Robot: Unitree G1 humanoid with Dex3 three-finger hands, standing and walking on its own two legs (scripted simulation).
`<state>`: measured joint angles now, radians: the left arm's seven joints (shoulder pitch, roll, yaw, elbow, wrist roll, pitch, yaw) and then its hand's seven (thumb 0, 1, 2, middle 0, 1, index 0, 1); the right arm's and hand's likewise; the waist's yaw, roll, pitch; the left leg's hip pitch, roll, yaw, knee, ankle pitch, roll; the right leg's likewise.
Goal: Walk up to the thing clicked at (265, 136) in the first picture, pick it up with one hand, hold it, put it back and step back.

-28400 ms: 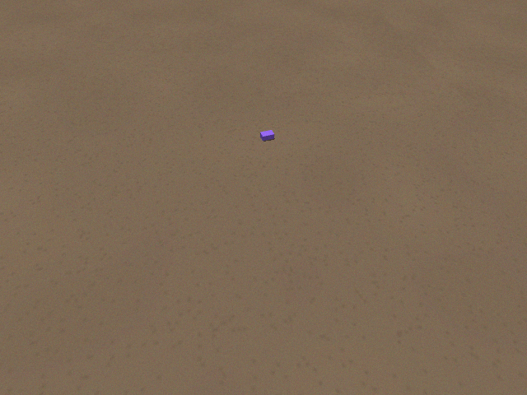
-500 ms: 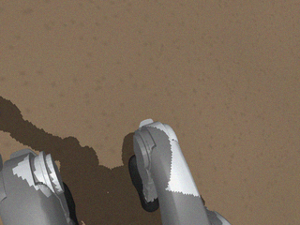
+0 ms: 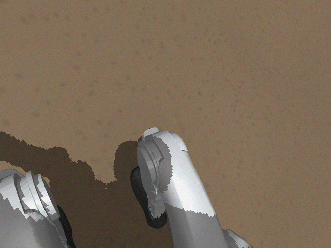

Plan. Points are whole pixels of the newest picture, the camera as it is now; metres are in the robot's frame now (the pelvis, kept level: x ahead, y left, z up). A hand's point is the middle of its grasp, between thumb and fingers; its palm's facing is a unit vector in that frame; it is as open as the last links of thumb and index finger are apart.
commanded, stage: rest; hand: left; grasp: from above
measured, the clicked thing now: out of the picture +0.41 +0.34 -0.28
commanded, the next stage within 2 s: open in 0.14 s
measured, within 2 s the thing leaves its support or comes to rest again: neither
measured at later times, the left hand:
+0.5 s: hand out of the picture +0.41 +0.33 -0.25, palm faces -0.31 -0.33 -0.89, open 9.2 cm
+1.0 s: hand out of the picture +0.41 +0.33 -0.25, palm faces -0.32 -0.32 -0.89, open 13.2 cm
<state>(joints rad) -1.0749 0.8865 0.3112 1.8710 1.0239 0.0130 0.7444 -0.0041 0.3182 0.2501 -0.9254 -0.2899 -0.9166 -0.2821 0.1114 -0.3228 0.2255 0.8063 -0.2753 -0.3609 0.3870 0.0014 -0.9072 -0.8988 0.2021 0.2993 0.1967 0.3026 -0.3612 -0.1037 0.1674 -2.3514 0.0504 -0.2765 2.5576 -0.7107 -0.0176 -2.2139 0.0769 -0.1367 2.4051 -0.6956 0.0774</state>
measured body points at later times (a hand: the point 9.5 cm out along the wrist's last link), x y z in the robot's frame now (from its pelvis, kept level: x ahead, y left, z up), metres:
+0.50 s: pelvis -0.01 +0.00 +0.00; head +0.27 +0.12 +0.34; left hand +0.42 +0.34 -0.20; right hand +0.02 -0.24 -0.05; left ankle +0.06 +0.13 -0.27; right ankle +0.11 -0.13 -0.27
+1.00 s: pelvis -0.01 +0.00 +0.01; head +0.27 +0.13 +0.34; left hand +0.42 +0.34 -0.20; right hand +0.03 -0.23 -0.04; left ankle +0.06 +0.13 -0.27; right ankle +0.11 -0.13 -0.27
